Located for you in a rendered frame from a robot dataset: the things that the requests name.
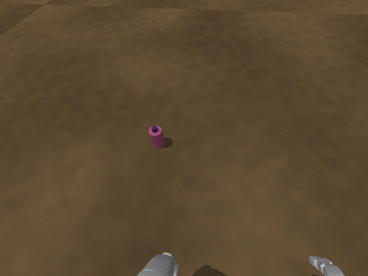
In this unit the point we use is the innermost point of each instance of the bottle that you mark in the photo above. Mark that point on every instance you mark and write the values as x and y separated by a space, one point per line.
156 136

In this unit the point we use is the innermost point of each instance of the right robot hand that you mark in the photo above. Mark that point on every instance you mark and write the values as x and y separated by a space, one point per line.
325 266

